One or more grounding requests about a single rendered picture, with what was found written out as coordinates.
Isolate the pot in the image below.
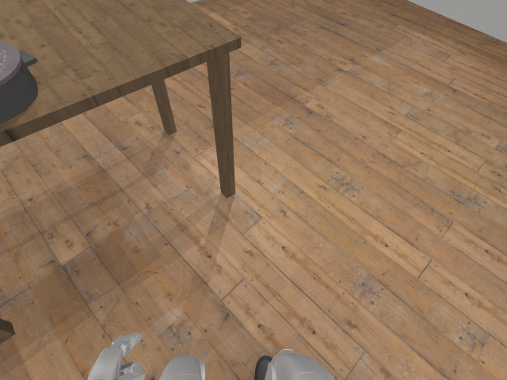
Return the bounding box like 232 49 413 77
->
0 50 38 123

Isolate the table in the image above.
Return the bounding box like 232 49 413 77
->
0 0 241 344

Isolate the right robot foot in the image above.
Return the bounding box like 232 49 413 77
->
255 355 272 380

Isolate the right robot thigh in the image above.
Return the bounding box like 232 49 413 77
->
267 353 334 380

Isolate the lid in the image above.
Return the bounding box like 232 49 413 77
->
0 42 23 86

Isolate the robot left hand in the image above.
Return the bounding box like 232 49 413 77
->
87 332 146 380

